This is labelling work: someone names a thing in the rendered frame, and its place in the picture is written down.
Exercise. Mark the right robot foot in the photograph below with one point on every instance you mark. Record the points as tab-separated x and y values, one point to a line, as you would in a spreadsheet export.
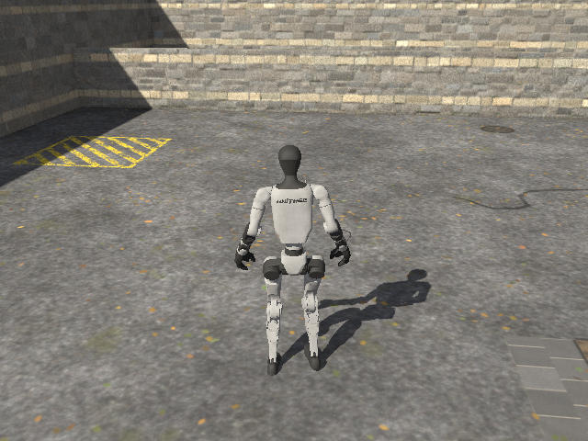
314	361

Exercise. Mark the robot head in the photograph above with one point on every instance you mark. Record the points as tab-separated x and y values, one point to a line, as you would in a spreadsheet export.
289	158

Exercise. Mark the robot left forearm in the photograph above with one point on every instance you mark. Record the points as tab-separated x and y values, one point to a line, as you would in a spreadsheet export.
246	242

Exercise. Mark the robot right forearm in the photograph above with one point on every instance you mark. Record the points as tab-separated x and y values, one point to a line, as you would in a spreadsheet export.
338	238

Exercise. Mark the robot left upper arm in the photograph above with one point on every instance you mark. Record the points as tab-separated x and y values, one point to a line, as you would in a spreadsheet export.
262	195

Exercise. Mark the robot right upper arm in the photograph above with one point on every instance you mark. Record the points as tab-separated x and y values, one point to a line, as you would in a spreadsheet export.
320	192

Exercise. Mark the robot left hand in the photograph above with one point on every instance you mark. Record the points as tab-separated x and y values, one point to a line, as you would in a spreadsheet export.
239	258

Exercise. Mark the robot right hand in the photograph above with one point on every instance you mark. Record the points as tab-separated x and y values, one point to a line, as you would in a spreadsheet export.
336	253

